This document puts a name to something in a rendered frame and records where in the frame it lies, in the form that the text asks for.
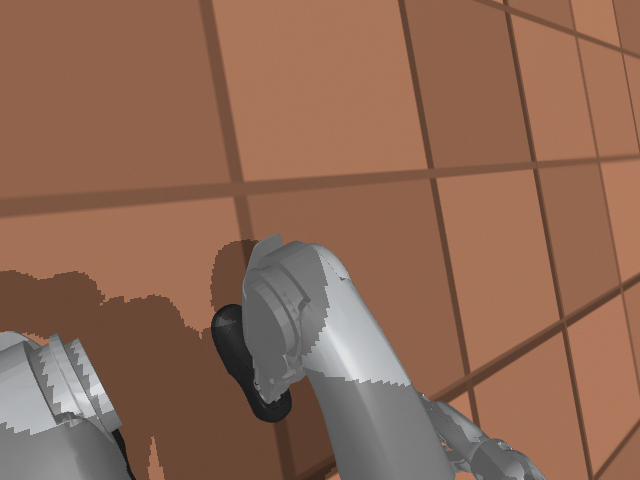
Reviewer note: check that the right robot hand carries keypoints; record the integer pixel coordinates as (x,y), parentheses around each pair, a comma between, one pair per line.
(460,434)

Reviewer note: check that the right robot arm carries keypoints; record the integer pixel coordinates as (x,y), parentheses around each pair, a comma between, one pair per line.
(496,460)

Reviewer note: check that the left robot foot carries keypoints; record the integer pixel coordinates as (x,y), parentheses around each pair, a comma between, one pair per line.
(121,444)

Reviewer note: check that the right robot foot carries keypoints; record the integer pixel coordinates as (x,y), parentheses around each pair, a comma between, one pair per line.
(227,334)

